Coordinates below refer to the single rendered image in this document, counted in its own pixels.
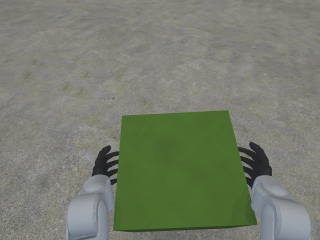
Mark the right robot forearm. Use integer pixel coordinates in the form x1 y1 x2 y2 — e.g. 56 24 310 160
251 175 312 240

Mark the carton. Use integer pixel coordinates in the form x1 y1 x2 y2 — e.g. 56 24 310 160
113 110 258 233

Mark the robot left hand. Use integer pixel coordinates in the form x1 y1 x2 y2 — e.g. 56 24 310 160
92 145 119 185

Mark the left robot forearm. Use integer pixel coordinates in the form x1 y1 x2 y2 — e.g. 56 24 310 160
65 174 115 240

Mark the robot right hand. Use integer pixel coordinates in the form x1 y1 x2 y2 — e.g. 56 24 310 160
238 142 272 189

